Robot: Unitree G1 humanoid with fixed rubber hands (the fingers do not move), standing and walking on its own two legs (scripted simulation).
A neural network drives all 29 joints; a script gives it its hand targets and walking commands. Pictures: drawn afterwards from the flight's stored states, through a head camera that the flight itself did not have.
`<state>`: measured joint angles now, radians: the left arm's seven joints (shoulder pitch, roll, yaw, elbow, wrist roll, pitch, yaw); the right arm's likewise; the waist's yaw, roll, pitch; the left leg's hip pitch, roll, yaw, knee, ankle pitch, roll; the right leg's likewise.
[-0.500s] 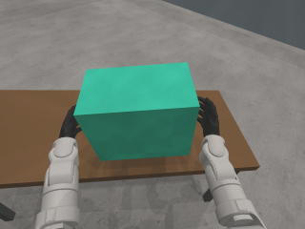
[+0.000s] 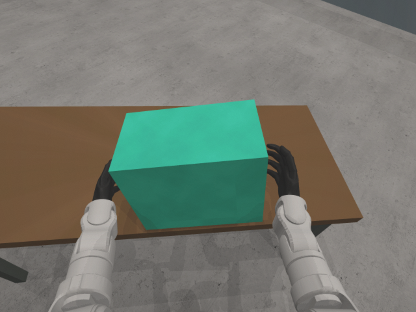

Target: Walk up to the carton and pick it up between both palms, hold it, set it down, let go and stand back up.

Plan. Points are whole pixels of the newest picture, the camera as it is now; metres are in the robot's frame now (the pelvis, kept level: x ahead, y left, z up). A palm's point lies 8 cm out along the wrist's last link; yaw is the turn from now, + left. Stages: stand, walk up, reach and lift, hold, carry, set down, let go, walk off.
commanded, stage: set down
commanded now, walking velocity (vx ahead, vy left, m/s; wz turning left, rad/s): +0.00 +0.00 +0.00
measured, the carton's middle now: (196, 169) +0.41 +0.00 -0.01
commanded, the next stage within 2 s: none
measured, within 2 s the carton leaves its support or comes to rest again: rests again in 1.78 s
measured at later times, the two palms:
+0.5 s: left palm (103, 192) +0.36 +0.19 -0.02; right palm (276, 194) +0.33 -0.17 +0.01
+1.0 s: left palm (108, 190) +0.39 +0.20 -0.07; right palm (263, 205) +0.34 -0.16 -0.06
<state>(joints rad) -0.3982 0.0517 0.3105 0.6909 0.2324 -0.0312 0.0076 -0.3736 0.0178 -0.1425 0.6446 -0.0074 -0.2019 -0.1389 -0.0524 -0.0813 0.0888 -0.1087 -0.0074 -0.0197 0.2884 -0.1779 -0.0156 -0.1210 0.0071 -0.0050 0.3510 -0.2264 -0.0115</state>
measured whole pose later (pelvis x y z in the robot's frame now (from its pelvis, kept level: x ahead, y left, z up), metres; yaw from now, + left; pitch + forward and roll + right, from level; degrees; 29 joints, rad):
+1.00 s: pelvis +0.02 +0.03 -0.01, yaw -1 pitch +23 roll -2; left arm -0.60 0.11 0.23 1.13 0.13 -0.52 0.08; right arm -0.41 0.04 -0.30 0.89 -0.09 -0.49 -0.14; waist -0.05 -0.01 -0.10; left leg -0.65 -0.01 -0.02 0.49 -0.22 0.00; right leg -0.57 0.01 -0.01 0.35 -0.19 0.01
